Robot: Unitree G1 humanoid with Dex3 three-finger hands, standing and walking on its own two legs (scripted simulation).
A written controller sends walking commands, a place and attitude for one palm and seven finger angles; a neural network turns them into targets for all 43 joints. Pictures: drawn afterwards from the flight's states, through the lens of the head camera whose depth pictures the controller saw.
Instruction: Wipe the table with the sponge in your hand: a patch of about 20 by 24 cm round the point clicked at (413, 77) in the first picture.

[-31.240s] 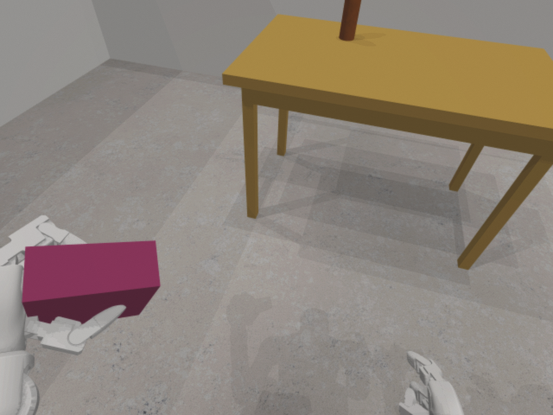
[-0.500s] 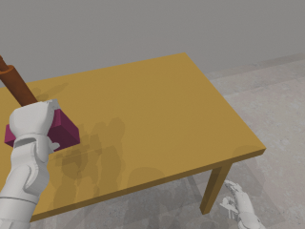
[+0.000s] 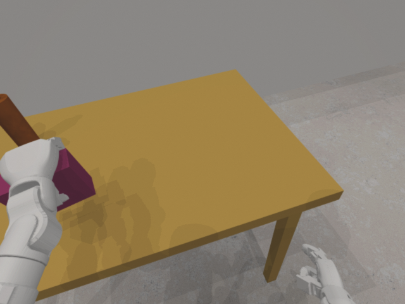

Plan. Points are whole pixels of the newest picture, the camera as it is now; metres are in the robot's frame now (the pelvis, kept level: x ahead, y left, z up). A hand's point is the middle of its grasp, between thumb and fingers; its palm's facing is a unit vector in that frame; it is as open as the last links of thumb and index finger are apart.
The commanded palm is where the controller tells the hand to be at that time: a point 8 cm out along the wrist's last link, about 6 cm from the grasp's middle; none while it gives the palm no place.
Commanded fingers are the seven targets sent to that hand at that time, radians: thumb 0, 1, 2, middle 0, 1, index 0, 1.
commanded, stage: move the sponge above the wiping area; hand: left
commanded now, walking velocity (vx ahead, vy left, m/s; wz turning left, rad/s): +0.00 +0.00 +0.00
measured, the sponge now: (54, 190) +0.28 +0.35 +0.09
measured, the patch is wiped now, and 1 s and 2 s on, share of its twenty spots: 0.00 0.00 0.00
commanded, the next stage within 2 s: lower the sponge onto the table in 1.08 s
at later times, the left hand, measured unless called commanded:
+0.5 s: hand (40, 189) +0.26 +0.36 +0.12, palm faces +0.05 -0.05 -1.00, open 9.2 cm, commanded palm +0.23 +0.32 +0.16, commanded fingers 0.00 0.10 1.30 -1.20 -1.60 -1.20 -1.60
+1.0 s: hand (54, 203) +0.25 +0.34 +0.09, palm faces -0.07 -0.11 -0.99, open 9.2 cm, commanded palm +0.23 +0.32 +0.16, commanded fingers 0.00 0.10 1.30 -1.20 -1.60 -1.20 -1.60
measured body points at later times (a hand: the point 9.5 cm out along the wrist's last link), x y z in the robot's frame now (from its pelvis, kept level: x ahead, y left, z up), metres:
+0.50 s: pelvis +0.00 +0.01 +0.00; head -0.01 -0.04 +0.45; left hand +0.25 +0.36 +0.17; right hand +0.24 -0.20 -0.09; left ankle +0.01 +0.11 -0.74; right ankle +0.01 -0.11 -0.74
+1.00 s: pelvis -0.01 +0.01 +0.00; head -0.01 -0.03 +0.45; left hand +0.25 +0.34 +0.14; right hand +0.24 -0.20 -0.09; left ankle +0.01 +0.11 -0.74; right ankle +0.01 -0.11 -0.74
